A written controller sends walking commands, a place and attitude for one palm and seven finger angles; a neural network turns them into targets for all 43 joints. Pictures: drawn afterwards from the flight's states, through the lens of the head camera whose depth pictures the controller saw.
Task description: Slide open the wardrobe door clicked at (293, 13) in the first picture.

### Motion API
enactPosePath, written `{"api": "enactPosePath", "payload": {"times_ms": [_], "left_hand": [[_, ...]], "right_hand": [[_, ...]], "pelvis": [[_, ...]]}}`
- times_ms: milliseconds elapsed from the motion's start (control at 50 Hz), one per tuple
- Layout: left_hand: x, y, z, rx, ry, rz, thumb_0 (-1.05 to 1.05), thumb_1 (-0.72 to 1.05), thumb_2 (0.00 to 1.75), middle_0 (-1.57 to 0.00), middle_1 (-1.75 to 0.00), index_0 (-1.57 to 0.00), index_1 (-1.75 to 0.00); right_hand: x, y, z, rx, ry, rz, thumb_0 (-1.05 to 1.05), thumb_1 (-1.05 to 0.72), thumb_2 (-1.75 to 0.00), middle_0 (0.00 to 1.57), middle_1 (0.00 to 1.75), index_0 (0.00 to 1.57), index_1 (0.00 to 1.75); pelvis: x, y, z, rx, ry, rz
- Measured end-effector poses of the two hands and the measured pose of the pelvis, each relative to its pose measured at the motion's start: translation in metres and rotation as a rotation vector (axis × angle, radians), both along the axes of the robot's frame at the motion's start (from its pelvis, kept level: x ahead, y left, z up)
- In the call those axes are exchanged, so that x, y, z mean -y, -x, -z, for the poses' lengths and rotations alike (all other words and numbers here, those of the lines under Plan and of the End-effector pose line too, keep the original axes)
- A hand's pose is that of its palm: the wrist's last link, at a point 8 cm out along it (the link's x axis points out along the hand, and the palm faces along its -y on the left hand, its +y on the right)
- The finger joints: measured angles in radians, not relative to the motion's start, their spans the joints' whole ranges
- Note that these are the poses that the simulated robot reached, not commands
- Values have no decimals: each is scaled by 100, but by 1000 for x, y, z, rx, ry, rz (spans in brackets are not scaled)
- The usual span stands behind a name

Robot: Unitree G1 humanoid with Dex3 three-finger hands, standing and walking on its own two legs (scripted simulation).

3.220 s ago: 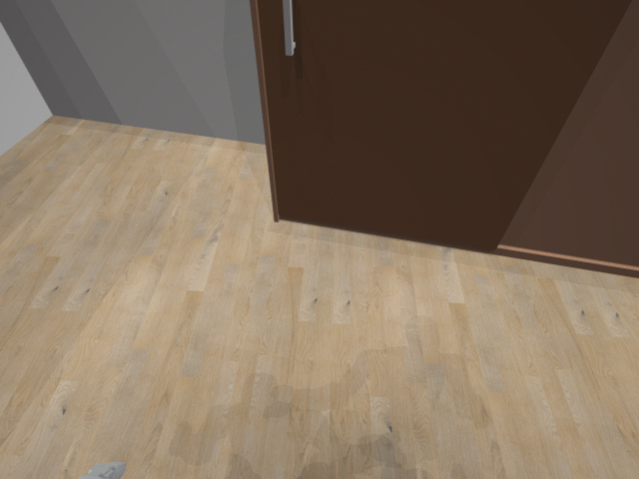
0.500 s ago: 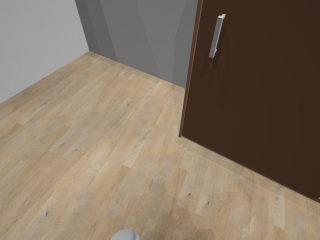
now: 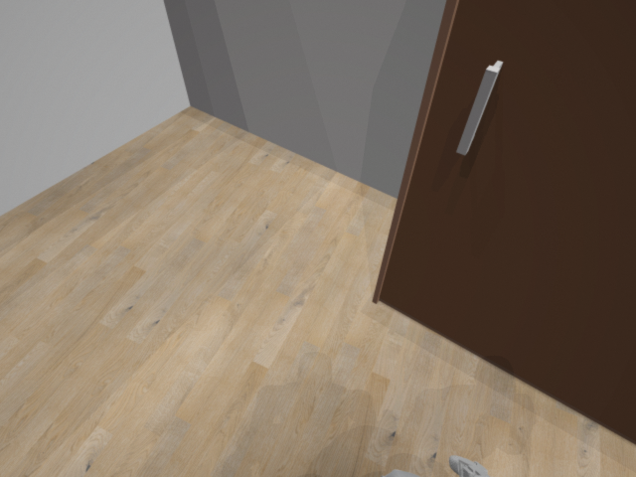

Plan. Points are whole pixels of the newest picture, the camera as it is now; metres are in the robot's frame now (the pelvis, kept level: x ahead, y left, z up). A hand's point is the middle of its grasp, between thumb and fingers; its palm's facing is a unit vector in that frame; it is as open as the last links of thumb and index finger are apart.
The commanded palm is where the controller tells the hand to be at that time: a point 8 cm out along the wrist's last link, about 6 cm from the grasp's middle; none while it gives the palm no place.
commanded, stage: turn to face it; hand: left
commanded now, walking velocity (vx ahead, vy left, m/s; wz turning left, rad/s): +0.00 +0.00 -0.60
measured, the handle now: (479, 109) +0.75 -0.22 +0.09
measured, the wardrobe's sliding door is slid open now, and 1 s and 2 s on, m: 0.00 0.00 0.00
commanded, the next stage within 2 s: take the last steps up to it in 0.72 s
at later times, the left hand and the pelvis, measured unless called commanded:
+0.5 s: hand (226, 466) +0.16 +0.15 -0.15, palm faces -0.20 -0.94 -0.26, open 7.4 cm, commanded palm none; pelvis +0.02 -0.03 +0.01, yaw -16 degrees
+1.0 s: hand (233, 440) +0.19 +0.15 -0.16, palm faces -0.44 -0.88 -0.17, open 7.4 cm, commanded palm none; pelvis +0.04 +0.01 +0.01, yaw -27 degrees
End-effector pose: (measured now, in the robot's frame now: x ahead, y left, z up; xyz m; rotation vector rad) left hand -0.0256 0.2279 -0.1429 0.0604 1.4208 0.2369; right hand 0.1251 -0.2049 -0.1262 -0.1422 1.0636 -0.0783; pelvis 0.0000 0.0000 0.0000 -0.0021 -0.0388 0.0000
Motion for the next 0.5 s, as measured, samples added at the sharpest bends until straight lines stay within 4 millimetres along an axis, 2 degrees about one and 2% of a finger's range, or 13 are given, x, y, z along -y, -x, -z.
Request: {"api": "enactPosePath", "payload": {"times_ms": [80, 160, 260, 380, 500], "left_hand": [[7, -45, -7, 65, -35, 74, 1, 91, 89, -19, -30, -20, -30], [16, -85, -7, 146, -89, 153, 1, 91, 89, -20, -30, -20, -30], [26, -116, -23, 177, -104, 225, 1, 91, 89, -20, -30, -20, -30], [33, -153, -32, 195, -94, 323, 1, 91, 89, -20, -30, -20, -30], [32, -183, -30, 222, -74, 392, 1, 91, 89, -20, -30, -20, -30]], "right_hand": [[29, 19, 15, -40, -7, 86, -2, -92, -90, 21, 30, 20, 30], [64, 43, 37, -101, -2, 160, -1, -92, -90, 21, 30, 20, 30], [91, 73, 28, -173, 31, 231, 0, -91, -90, 20, 30, 19, 30], [105, 100, 11, -193, 62, 313, 0, -91, -90, 20, 30, 19, 30], [99, 114, 5, -206, 81, 362, 1, -91, -90, 20, 30, 19, 30]], "pelvis": [[11, -6, 5, -2, -21, 52], [27, -12, 17, -10, -34, 101], [37, -14, 5, -24, -35, 154], [41, -20, -5, -44, -41, 216], [32, -23, -6, -52, -29, 270]]}}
